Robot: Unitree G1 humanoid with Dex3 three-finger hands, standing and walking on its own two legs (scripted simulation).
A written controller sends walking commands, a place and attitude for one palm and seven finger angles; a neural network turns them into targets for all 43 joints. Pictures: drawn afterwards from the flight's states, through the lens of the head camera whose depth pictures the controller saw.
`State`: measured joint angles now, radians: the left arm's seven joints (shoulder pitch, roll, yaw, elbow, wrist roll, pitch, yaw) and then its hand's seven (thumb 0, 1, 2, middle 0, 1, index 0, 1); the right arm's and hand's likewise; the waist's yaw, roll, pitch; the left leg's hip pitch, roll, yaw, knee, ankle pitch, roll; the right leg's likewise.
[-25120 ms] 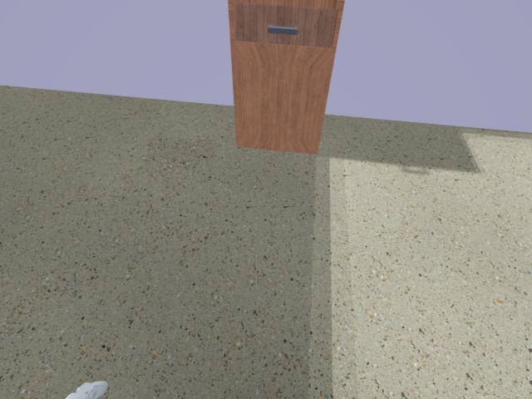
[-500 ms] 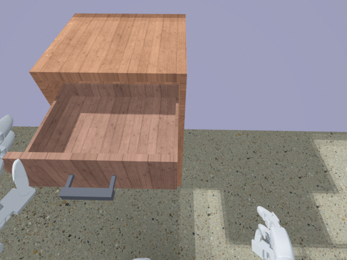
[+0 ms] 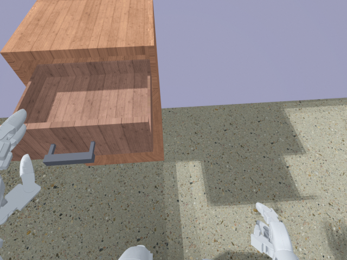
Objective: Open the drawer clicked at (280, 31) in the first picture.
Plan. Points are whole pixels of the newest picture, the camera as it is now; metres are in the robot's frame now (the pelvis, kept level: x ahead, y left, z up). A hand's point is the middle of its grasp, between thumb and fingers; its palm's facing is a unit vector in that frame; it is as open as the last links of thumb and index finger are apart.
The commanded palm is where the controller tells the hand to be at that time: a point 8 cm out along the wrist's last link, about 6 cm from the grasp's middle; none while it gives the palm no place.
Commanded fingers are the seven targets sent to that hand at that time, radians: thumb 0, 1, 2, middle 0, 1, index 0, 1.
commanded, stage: stop stepping back and stand still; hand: left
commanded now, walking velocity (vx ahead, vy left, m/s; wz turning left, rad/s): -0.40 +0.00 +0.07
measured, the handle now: (71, 152) +0.39 +0.31 -0.06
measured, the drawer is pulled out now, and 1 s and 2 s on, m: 0.30 0.30 0.30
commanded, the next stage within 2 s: let the arm hang, fingers relaxed in 1.04 s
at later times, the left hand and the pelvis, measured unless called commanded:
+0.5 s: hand out of the picture +0.07 +0.22 +0.17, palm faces +0.45 -0.79 -0.41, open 7.5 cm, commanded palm +0.00 +0.26 +0.18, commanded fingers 0.00 0.90 0.90 -0.20 -0.30 -0.20 -0.30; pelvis -0.12 -0.02 -0.01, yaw +1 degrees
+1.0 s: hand out of the picture +0.00 +0.17 +0.16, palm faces +0.33 -0.82 -0.46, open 7.5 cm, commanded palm -0.06 +0.22 +0.18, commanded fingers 0.00 0.90 0.90 -0.20 -0.30 -0.20 -0.30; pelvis -0.18 -0.06 +0.01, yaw +1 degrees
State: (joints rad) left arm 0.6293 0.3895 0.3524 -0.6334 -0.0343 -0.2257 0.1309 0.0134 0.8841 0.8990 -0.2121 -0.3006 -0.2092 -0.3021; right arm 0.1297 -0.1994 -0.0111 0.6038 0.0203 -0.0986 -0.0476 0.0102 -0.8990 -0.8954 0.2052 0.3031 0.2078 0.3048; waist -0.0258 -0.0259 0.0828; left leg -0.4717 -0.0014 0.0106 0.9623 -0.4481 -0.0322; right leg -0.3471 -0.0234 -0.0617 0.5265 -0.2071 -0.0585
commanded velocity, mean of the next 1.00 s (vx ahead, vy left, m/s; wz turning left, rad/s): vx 0.19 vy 0.07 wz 0.00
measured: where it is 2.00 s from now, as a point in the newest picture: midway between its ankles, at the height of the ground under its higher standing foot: outside the picture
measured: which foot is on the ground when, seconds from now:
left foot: up 0.00-0.12, down 0.14-0.32, up 0.34-0.52, down 0.54-0.76, up 0.78-1.00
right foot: down 0.00-0.54, up 0.56-0.74, down 0.76-1.00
